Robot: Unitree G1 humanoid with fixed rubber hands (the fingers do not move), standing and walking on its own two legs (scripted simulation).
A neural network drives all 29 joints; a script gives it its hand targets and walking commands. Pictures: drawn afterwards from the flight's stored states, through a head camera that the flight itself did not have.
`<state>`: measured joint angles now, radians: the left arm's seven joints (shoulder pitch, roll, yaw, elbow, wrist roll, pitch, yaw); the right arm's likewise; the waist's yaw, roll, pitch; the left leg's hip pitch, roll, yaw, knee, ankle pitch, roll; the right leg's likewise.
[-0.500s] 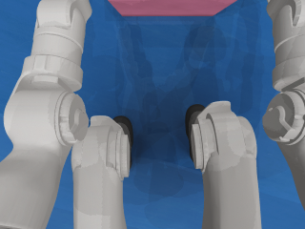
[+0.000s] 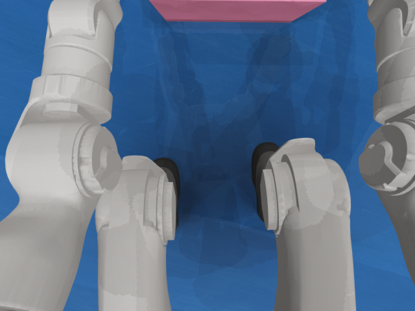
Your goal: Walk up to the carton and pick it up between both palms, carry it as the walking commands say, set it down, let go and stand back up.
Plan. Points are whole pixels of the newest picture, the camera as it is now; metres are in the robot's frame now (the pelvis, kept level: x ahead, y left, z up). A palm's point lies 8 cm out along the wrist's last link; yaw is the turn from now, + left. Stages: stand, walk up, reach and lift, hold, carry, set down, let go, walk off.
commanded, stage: set down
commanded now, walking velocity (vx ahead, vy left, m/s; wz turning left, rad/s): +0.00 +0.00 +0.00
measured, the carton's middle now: out of the picture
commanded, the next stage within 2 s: none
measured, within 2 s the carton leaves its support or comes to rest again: neither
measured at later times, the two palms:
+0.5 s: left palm out of the picture +0.57 +0.10 -0.18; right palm out of the picture +0.53 -0.25 -0.18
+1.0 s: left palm out of the picture +0.57 +0.12 -0.22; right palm out of the picture +0.54 -0.28 -0.20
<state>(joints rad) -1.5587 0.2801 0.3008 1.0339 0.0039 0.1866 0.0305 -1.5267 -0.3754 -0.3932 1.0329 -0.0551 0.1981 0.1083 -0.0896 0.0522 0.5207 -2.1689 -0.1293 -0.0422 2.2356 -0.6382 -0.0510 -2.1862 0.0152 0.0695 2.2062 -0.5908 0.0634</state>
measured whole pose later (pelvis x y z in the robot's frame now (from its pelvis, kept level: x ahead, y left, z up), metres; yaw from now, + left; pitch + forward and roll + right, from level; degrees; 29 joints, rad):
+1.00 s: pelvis +0.01 -0.02 -0.01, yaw +2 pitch +35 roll +0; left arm -1.59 0.40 0.07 1.17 -0.15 0.08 0.09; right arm -1.58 -0.49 -0.22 1.26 0.17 0.03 0.00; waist -0.09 0.01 0.52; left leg -2.22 -0.05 -0.04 2.26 -0.64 -0.06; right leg -2.24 -0.03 0.02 2.24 -0.61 0.01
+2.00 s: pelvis -0.01 -0.01 +0.15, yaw +1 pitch +31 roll +1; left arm -1.59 0.45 0.11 0.75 -0.19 0.38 0.13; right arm -1.49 -0.56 -0.23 0.75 0.22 0.33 0.03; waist -0.10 0.03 0.52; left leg -1.75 -0.02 0.00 1.71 -0.51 -0.01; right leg -1.78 -0.01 0.04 1.70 -0.47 0.02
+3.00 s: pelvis +0.09 -0.02 +0.35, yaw +0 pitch +34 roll +0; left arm -0.53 0.20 0.14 0.45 0.03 0.22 0.06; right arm -0.50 -0.37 -0.20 0.54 0.03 0.15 0.15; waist -0.04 0.00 0.04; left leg -1.07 -0.01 -0.05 0.78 -0.28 -0.02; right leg -1.09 0.00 0.01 0.76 -0.26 0.00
